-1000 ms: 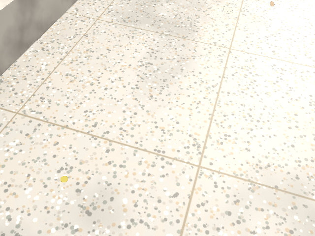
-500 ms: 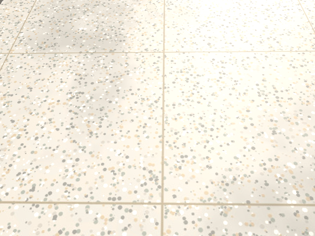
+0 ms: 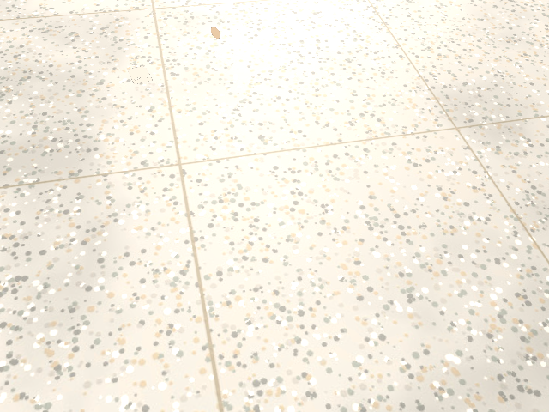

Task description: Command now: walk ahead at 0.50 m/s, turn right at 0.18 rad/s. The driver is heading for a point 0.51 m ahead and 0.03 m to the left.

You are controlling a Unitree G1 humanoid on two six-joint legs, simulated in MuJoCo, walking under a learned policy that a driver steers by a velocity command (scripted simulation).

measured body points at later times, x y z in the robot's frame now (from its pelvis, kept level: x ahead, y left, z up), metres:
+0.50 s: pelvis +0.26 -0.05 +0.00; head +0.27 -0.07 +0.45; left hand +0.32 +0.21 -0.12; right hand +0.32 -0.32 -0.14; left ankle +0.26 +0.09 -0.67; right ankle +0.26 -0.12 -0.74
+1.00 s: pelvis +0.43 -0.02 -0.01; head +0.46 -0.01 +0.44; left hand +0.47 +0.22 -0.16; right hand +0.50 -0.26 -0.14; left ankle +0.51 +0.05 -0.74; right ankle +0.40 -0.16 -0.71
